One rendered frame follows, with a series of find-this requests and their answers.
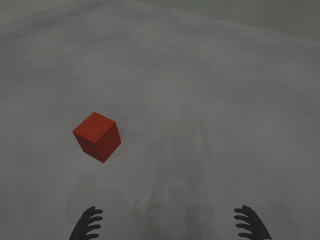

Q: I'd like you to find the robot left hand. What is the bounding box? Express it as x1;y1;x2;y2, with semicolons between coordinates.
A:
69;206;103;240

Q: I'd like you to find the carton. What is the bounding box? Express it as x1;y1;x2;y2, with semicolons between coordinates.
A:
72;112;122;163

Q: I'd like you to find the robot right hand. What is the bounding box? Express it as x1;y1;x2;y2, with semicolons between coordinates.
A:
234;205;272;240

